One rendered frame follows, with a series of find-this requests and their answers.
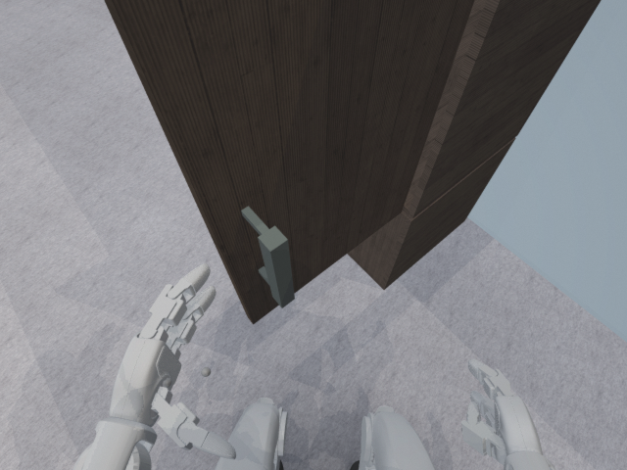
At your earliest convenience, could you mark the robot thigh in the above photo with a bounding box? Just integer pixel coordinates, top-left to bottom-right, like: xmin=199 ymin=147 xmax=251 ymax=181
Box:
xmin=361 ymin=411 xmax=436 ymax=470
xmin=215 ymin=402 xmax=288 ymax=470

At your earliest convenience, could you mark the robot left thigh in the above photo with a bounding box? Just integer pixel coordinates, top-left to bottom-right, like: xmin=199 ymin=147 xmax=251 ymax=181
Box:
xmin=215 ymin=402 xmax=288 ymax=470

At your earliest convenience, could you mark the handle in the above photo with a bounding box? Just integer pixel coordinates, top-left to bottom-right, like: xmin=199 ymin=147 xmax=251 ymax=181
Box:
xmin=241 ymin=206 xmax=295 ymax=308

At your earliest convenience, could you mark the cupboard door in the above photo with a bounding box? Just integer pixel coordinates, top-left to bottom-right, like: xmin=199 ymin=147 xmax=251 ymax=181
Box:
xmin=105 ymin=0 xmax=474 ymax=325

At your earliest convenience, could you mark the robot left forearm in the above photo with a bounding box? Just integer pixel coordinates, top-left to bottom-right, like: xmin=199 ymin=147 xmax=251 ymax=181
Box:
xmin=73 ymin=417 xmax=158 ymax=470

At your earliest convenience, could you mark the robot right hand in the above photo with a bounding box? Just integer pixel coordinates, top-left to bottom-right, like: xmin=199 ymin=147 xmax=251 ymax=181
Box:
xmin=461 ymin=359 xmax=543 ymax=465

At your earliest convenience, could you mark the robot right thigh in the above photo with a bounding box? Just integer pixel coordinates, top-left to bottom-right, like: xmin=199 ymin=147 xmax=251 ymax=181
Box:
xmin=361 ymin=411 xmax=436 ymax=470

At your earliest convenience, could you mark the robot left hand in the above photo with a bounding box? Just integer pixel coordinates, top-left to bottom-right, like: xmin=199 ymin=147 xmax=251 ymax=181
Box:
xmin=109 ymin=263 xmax=236 ymax=459

